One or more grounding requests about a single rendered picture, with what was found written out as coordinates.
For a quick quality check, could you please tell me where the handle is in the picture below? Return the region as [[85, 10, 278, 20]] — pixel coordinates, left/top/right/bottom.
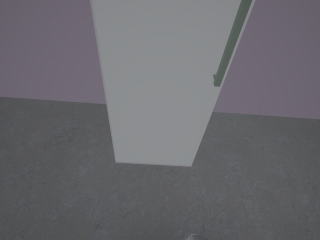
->
[[213, 0, 252, 87]]

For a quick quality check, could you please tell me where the fridge door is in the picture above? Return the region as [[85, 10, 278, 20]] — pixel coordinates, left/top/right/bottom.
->
[[92, 0, 255, 166]]

